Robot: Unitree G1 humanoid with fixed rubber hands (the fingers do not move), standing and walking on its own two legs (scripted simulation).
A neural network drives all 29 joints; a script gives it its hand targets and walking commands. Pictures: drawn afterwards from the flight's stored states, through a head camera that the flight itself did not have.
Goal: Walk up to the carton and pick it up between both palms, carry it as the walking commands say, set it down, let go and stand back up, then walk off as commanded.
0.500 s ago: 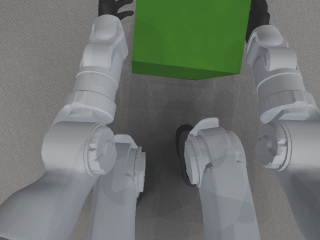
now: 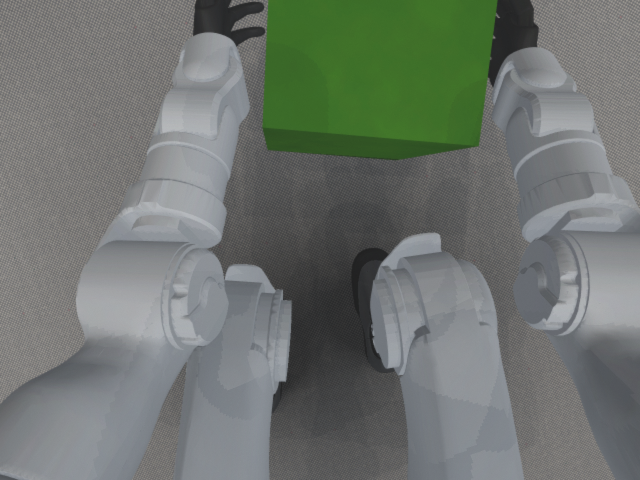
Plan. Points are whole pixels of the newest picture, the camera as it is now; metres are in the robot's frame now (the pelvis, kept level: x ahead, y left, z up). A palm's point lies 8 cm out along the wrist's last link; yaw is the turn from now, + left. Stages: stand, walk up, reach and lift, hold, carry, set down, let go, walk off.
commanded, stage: set down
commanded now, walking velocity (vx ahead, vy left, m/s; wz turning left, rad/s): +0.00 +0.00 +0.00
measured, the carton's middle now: (355, 57) +0.53 -0.11 -0.23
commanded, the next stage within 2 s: none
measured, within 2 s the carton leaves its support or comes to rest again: neither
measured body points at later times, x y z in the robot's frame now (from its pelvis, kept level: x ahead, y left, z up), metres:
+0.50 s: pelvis +0.00 +0.00 +0.00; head +0.35 -0.05 +0.27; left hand +0.56 +0.04 -0.16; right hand +0.50 -0.26 -0.18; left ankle +0.09 +0.09 -0.33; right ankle +0.13 -0.11 -0.33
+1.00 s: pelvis -0.01 -0.01 +0.00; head +0.35 -0.05 +0.26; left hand +0.56 +0.06 -0.16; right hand +0.51 -0.30 -0.16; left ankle +0.09 +0.09 -0.33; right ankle +0.13 -0.11 -0.33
